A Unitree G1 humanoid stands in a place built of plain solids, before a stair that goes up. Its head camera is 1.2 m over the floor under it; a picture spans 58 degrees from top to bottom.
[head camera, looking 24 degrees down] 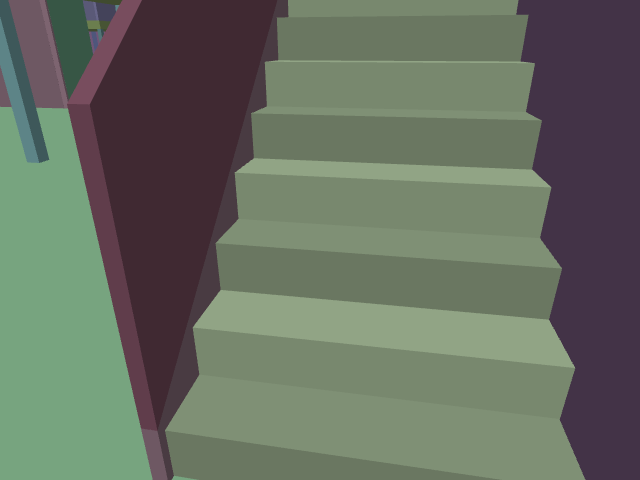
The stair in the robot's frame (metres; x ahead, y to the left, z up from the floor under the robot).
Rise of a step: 0.19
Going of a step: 0.24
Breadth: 1.14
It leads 10 degrees to the right of straight ahead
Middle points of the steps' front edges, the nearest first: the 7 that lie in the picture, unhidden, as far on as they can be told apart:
0.82 -0.11 0.19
1.06 -0.15 0.38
1.29 -0.19 0.57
1.53 -0.23 0.76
1.76 -0.27 0.95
2.00 -0.31 1.14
2.23 -0.35 1.33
